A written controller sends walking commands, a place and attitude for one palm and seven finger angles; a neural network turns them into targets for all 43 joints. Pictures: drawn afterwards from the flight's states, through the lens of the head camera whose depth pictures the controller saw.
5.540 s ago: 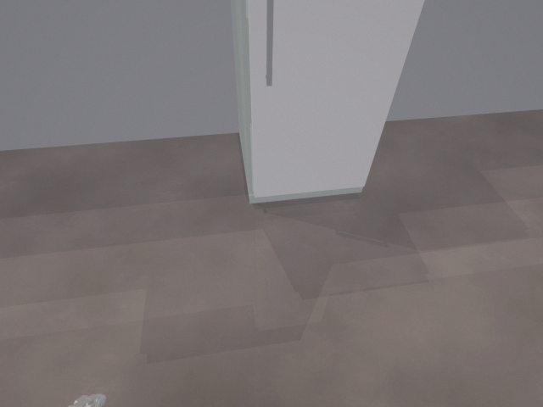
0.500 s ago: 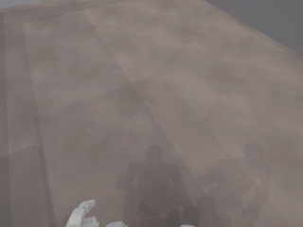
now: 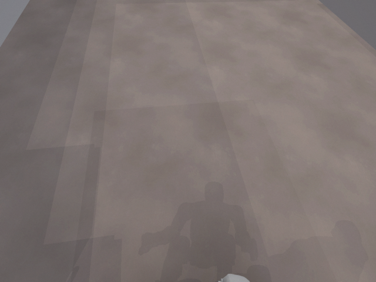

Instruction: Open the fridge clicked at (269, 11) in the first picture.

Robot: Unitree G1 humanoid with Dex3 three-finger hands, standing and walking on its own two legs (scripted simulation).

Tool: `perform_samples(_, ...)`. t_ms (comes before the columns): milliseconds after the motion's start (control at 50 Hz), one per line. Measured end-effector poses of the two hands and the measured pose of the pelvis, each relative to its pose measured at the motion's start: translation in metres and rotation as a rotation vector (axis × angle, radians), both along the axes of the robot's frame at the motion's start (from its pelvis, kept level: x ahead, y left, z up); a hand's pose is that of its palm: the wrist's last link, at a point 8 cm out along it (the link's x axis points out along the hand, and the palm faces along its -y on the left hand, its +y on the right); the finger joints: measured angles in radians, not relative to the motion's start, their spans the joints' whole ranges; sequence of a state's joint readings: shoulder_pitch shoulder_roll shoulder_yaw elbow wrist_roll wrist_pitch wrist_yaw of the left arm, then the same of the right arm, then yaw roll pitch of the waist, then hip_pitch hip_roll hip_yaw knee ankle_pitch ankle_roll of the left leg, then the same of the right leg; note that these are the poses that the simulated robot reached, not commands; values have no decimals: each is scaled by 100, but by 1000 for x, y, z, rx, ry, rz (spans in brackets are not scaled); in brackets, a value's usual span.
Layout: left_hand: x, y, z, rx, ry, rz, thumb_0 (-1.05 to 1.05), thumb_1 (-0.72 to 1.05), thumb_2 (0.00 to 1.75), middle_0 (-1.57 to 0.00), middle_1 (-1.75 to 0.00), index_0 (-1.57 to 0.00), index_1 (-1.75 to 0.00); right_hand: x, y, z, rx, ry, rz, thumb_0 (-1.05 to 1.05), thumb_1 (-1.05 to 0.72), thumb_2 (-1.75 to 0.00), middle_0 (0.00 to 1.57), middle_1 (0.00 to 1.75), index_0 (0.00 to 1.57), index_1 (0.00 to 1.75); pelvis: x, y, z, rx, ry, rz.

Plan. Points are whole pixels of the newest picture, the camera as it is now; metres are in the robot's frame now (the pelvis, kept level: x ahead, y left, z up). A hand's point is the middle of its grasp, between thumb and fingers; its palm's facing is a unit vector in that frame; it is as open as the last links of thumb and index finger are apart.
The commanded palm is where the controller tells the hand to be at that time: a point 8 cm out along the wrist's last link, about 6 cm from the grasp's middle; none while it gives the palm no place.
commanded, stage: turn to face it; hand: left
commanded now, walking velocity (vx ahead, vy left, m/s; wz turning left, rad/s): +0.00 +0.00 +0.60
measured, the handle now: out of the picture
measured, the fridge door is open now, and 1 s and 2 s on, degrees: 0 0 0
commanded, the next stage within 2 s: none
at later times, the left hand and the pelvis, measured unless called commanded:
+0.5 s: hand out of the picture -0.03 +0.14 -0.16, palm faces +0.36 -0.90 -0.25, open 7.4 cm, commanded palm none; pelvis -0.02 -0.06 +0.00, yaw +20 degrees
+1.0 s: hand out of the picture -0.05 +0.17 -0.15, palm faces +0.59 -0.75 -0.31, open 7.4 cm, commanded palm none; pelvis -0.02 -0.07 -0.01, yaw +37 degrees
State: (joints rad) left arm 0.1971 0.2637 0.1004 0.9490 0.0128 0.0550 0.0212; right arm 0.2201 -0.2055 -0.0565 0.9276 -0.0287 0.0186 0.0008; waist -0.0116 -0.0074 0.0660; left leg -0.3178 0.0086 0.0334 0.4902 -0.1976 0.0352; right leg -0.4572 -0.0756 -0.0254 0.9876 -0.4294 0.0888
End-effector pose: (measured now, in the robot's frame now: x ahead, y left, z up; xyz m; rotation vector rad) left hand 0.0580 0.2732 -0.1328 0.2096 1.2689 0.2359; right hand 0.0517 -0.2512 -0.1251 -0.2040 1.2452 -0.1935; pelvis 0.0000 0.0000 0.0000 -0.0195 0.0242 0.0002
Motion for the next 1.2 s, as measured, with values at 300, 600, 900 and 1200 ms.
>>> perform_samples(300,-47,-78,22,26,-117,139,1,90,90,-20,-30,-20,-30,66,-57,-15,51,-51,196,0,-91,-90,20,30,20,30,-15,-60,-2,57,-32,210)
perform_samples(600,-162,-68,-16,-36,-3,417,1,90,90,-20,-30,-20,-30,128,16,-4,19,-100,502,0,-91,-90,20,30,20,30,-31,-43,-15,38,-8,421)
perform_samples(900,-159,-52,11,43,-99,528,1,91,90,-20,-30,-20,-30,118,28,-6,42,-33,605,0,-90,-90,21,30,21,30,-31,-55,-3,26,-10,579)
perform_samples(1200,-177,-129,24,47,-121,680,1,90,90,-20,-30,-20,-30,159,12,-16,49,43,746,0,-91,-90,20,30,20,30,-14,-85,2,77,-14,785)
